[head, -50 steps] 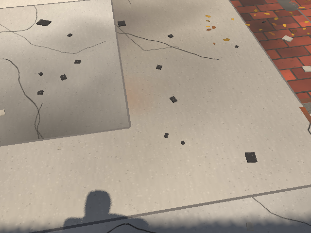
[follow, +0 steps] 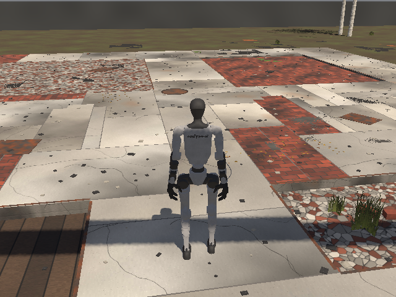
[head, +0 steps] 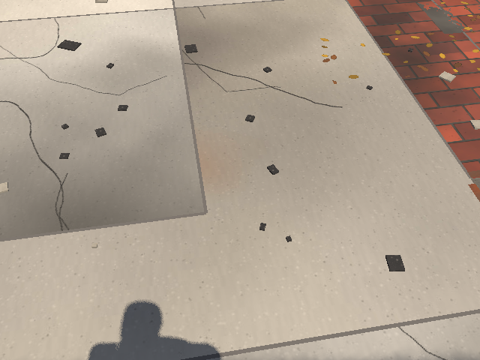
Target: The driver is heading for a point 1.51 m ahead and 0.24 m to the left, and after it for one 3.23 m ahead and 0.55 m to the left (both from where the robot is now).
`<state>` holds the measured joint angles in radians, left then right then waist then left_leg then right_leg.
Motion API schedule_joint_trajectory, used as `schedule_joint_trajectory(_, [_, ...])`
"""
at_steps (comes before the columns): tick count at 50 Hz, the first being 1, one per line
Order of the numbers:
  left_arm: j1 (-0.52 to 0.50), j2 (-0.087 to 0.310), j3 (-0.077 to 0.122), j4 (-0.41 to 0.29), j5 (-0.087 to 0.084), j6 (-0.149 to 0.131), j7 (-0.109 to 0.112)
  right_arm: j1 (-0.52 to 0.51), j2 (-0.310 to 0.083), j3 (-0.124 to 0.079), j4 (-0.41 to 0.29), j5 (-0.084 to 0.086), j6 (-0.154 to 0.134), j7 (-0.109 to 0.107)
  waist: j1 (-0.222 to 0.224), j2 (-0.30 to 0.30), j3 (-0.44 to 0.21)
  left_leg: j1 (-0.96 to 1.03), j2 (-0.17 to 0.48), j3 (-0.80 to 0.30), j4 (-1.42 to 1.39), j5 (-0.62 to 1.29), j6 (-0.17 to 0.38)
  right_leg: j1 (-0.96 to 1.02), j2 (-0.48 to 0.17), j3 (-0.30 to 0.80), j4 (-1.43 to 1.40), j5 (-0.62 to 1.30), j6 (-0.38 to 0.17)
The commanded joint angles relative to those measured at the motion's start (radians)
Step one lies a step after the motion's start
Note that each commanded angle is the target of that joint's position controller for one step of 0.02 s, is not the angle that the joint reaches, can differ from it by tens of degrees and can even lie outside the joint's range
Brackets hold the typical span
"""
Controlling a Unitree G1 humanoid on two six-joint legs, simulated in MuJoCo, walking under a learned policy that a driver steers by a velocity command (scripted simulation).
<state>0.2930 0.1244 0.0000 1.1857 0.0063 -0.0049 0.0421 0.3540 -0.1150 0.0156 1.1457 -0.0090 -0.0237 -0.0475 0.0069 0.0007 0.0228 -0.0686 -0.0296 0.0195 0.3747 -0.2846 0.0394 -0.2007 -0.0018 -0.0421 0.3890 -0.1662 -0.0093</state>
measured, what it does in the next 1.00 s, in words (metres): walks ahead: right foot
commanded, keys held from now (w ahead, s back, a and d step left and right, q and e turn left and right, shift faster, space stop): no key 0.50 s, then w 0.50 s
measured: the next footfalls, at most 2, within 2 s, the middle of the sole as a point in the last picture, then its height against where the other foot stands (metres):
right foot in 0.86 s outside the picture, level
left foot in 1.36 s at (239, 356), level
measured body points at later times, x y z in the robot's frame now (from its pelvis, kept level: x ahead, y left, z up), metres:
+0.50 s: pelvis +0.01 +0.01 +0.00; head +0.02 +0.01 +0.45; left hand -0.02 +0.22 -0.17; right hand -0.03 -0.20 -0.16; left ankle -0.05 +0.09 -0.74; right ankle +0.03 -0.11 -0.74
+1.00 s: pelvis +0.16 -0.06 +0.00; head +0.17 -0.07 +0.45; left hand +0.16 +0.19 -0.15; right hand +0.15 -0.29 -0.16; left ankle +0.07 +0.06 -0.66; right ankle +0.15 -0.13 -0.74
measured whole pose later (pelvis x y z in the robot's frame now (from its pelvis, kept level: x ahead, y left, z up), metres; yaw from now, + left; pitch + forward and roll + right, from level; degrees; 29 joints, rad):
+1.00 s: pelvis +0.16 -0.06 +0.00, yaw +1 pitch +0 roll +0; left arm 0.33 0.17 0.06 1.05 0.02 -0.07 0.00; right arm 0.36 -0.19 -0.04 1.06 -0.03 -0.07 0.02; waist -0.01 0.04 0.02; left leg -0.38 0.04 0.03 1.12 -0.30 0.09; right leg -0.19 0.04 -0.11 0.43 -0.25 -0.08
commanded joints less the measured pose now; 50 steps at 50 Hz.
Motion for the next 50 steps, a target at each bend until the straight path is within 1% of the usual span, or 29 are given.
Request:
schedule_joint_trajectory(1, [0.073, 0.065, 0.008, -0.001, 0.0, -0.002, 0.002, 0.093, -0.066, -0.009, -0.001, 0.0, -0.003, -0.002, 0.001, 0.007, 0.065, -0.123, 0.123, -0.102, -0.087, 0.169, 0.018, 0.058, -0.096, 0.1, -0.039, 0.123, -0.022])
schedule_joint_trajectory(25, [0.09, 0.056, 0.004, 0.009, -0.001, 0.001, 0.005, 0.118, -0.057, -0.007, -0.002, 0.0, -0.007, -0.003, 0.0, 0.009, 0.072, -0.102, 0.124, -0.102, -0.087, 0.229, 0.021, 0.056, -0.098, 0.091, -0.025, 0.132, -0.013])
schedule_joint_trajectory(26, [0.093, 0.05, 0.002, 0.011, 0.0, 0.002, 0.004, 0.128, -0.055, -0.007, 0.001, -0.001, -0.007, -0.003, -0.004, 0.011, 0.055, -0.094, 0.117, -0.104, -0.102, 0.144, 0.025, 0.061, -0.089, 0.085, -0.026, 0.076, -0.014])
schedule_joint_trajectory(27, [0.085, 0.053, 0.004, 0.007, 0.002, 0.003, 0.003, 0.135, -0.066, -0.012, 0.001, -0.003, -0.005, -0.002, -0.01, 0.02, 0.065, -0.1, 0.11, -0.114, -0.119, 0.024, 0.036, 0.043, -0.07, 0.069, -0.006, -0.001, -0.016])
schedule_joint_trajectory(28, [0.073, 0.06, 0.009, -0.004, 0.005, 0.005, 0.0, 0.147, -0.094, -0.024, 0.001, -0.002, 0.0, -0.001, -0.018, 0.05, 0.081, -0.106, 0.113, -0.143, -0.139, -0.147, 0.059, 0.002, -0.034, 0.036, 0.048, -0.116, -0.022])
schedule_joint_trajectory(29, [0.052, 0.062, 0.013, -0.02, 0.011, 0.007, -0.005, 0.164, -0.122, -0.037, 0.0, -0.002, 0.006, 0.0, -0.033, 0.098, 0.115, -0.104, 0.143, -0.207, -0.174, -0.333, 0.094, -0.082, 0.004, -0.006, 0.126, -0.228, -0.026])
schedule_joint_trajectory(30, [0.016, 0.062, 0.016, -0.043, 0.021, 0.007, -0.013, 0.192, -0.141, -0.048, 0.002, -0.003, 0.011, 0.003, -0.053, 0.125, 0.174, -0.099, 0.205, -0.287, -0.225, -0.474, 0.134, -0.195, 0.024, -0.043, 0.201, -0.282, -0.028])
schedule_joint_trajectory(31, [-0.021, 0.049, 0.014, -0.071, 0.032, 0.003, -0.02, 0.215, -0.149, -0.054, 0.004, -0.003, 0.012, 0.005, -0.069, 0.142, 0.229, -0.099, 0.272, -0.359, -0.263, -0.534, 0.174, -0.279, 0.01, -0.06, 0.269, -0.286, -0.034])
schedule_joint_trajectory(32, [-0.061, 0.047, 0.015, -0.101, 0.034, -0.005, -0.027, 0.236, -0.142, -0.057, 0.009, -0.008, 0.008, 0.006, -0.082, 0.144, 0.261, -0.093, 0.318, -0.408, -0.287, -0.512, 0.205, -0.345, -0.022, -0.044, 0.344, -0.282, -0.041])
schedule_joint_trajectory(33, [-0.088, 0.058, 0.02, -0.126, 0.032, -0.016, -0.033, 0.248, -0.139, -0.059, 0.011, -0.017, 0.0, 0.007, -0.083, 0.129, 0.27, -0.049, 0.341, -0.427, -0.293, -0.441, 0.226, -0.42, -0.044, -0.022, 0.407, -0.296, -0.047])
schedule_joint_trajectory(34, [-0.099, 0.067, 0.025, -0.144, 0.031, -0.027, -0.038, 0.249, -0.144, -0.062, 0.01, -0.023, -0.009, 0.008, -0.077, 0.108, 0.259, 0.007, 0.347, -0.418, -0.284, -0.357, 0.235, -0.476, -0.061, -0.006, 0.438, -0.292, -0.052])
schedule_joint_trajectory(35, [-0.106, 0.075, 0.03, -0.158, 0.027, -0.039, -0.044, 0.241, -0.148, -0.064, 0.005, -0.023, -0.019, 0.009, -0.068, 0.089, 0.24, 0.051, 0.341, -0.391, -0.272, -0.273, 0.232, -0.498, -0.069, 0.002, 0.434, -0.277, -0.054])
schedule_joint_trajectory(36, [-0.115, 0.08, 0.035, -0.172, 0.021, -0.05, -0.05, 0.228, -0.149, -0.065, -0.001, -0.021, -0.028, 0.01, -0.059, 0.08, 0.219, 0.073, 0.328, -0.355, -0.26, -0.196, 0.222, -0.485, -0.07, 0.001, 0.401, -0.257, -0.054])
schedule_joint_trajectory(38, [-0.129, 0.086, 0.044, -0.198, 0.012, -0.06, -0.059, 0.204, -0.158, -0.068, -0.012, -0.019, -0.042, 0.012, -0.043, 0.09, 0.183, 0.055, 0.299, -0.285, -0.23, -0.076, 0.201, -0.397, -0.051, -0.018, 0.332, -0.217, -0.056])
schedule_joint_trajectory(39, [-0.12, 0.085, 0.047, -0.205, 0.009, -0.06, -0.063, 0.191, -0.164, -0.069, -0.017, -0.017, -0.047, 0.013, -0.029, 0.102, 0.171, 0.022, 0.288, -0.253, -0.211, -0.027, 0.191, -0.33, -0.038, -0.032, 0.293, -0.191, -0.059])
schedule_joint_trajectory(40, [-0.08, 0.078, 0.05, -0.201, 0.004, -0.06, -0.064, 0.167, -0.17, -0.071, -0.023, -0.012, -0.051, 0.015, -0.001, 0.107, 0.158, -0.039, 0.273, -0.214, -0.179, 0.025, 0.175, -0.222, -0.018, -0.054, 0.239, -0.144, -0.063])
schedule_joint_trajectory(41, [0.01, 0.069, 0.054, -0.175, 0.0, -0.061, -0.063, 0.129, -0.175, -0.071, -0.032, -0.004, -0.053, 0.018, 0.051, 0.091, 0.137, -0.134, 0.241, -0.159, -0.11, 0.098, 0.151, -0.046, 0.017, -0.086, 0.163, -0.073, -0.068])
schedule_joint_trajectory(42, [0.137, 0.093, 0.071, -0.127, -0.003, -0.064, -0.056, 0.125, -0.169, -0.067, -0.037, -0.005, -0.06, 0.024, 0.099, 0.044, 0.082, -0.216, 0.191, -0.105, 0.029, 0.235, 0.124, 0.156, 0.063, -0.099, 0.122, -0.067, -0.072])
schedule_joint_trajectory(43, [0.287, 0.158, 0.096, -0.092, 0.009, -0.072, -0.043, 0.119, -0.144, -0.056, -0.047, -0.006, -0.068, 0.032, 0.165, -0.071, -0.001, -0.325, 0.113, -0.008, 0.291, 0.248, 0.084, 0.345, -0.055, 0.055, 0.041, -0.168, -0.1])
schedule_joint_trajectory(44, [0.423, 0.282, 0.122, -0.077, 0.021, -0.07, -0.037, 0.156, -0.057, -0.037, -0.094, 0.004, -0.07, 0.04, 0.17, -0.335, -0.102, -0.531, -0.03, 0.098, 0.676, -0.149, 0.029, 0.47, -0.361, 0.573, -0.182, -0.457, -0.209])
schedule_joint_trajectory(45, [0.346, 0.225, 0.105, -0.075, 0.012, -0.052, -0.037, 0.095, -0.121, -0.055, -0.11, -0.026, -0.065, 0.049, 0.119, -0.212, -0.032, -0.598, 0.006, -0.033, 0.837, -0.216, 0.055, 0.337, -0.38, 0.736, -0.272, -0.599, -0.236])
schedule_joint_trajectory(46, [0.201, 0.201, 0.094, -0.121, 0.014, -0.051, -0.039, 0.041, -0.114, -0.056, -0.133, -0.027, -0.063, 0.06, 0.059, -0.104, 0.073, -0.639, 0.07, -0.047, 0.885, -0.116, 0.072, 0.226, -0.369, 0.62, -0.254, -0.585, -0.222])
schedule_joint_trajectory(47, [0.117, 0.172, 0.084, -0.149, 0.012, -0.059, -0.044, 0.017, -0.102, -0.054, -0.135, -0.022, -0.068, 0.068, 0.032, -0.027, 0.103, -0.611, 0.103, -0.054, 0.849, -0.023, 0.074, 0.139, -0.33, 0.504, -0.266, -0.428, -0.207])
schedule_joint_trajectory(48, [0.091, 0.154, 0.075, -0.157, 0.011, -0.069, -0.045, 0.025, -0.093, -0.057, -0.131, -0.02, -0.068, 0.07, 0.0, -0.012, 0.103, -0.563, 0.121, -0.052, 0.805, 0.019, 0.069, 0.094, -0.285, 0.404, -0.269, -0.288, -0.186])
schedule_joint_trajectory(49, [0.091, 0.124, 0.063, -0.149, 0.009, -0.079, -0.042, 0.047, -0.089, -0.058, -0.125, -0.026, -0.059, 0.072, -0.024, -0.023, 0.092, -0.524, 0.131, -0.045, 0.769, 0.038, 0.056, 0.073, -0.249, 0.324, -0.271, -0.182, -0.169])
schedule_joint_trajectory(50, [0.112, 0.114, 0.056, -0.14, 0.009, -0.087, -0.038, 0.059, -0.086, -0.06, -0.121, -0.028, -0.049, 0.074, -0.032, -0.033, 0.079, -0.508, 0.127, -0.03, 0.754, 0.052, 0.047, 0.078, -0.23, 0.27, -0.268, -0.09, -0.166])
